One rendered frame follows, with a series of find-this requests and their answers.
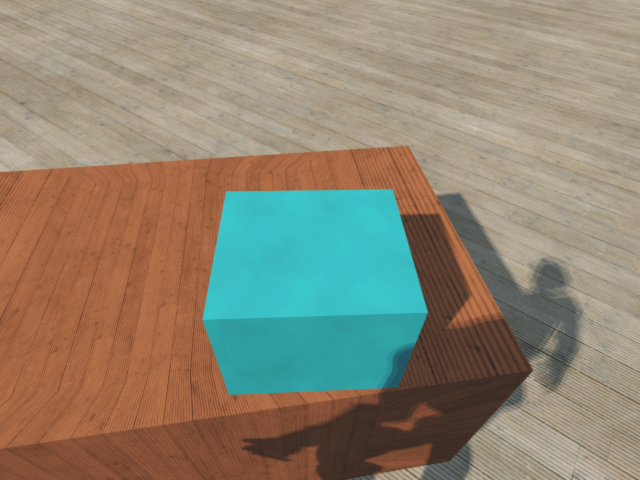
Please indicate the carton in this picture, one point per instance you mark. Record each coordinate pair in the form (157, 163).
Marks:
(312, 291)

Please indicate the pedestal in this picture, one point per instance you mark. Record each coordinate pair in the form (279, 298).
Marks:
(106, 368)

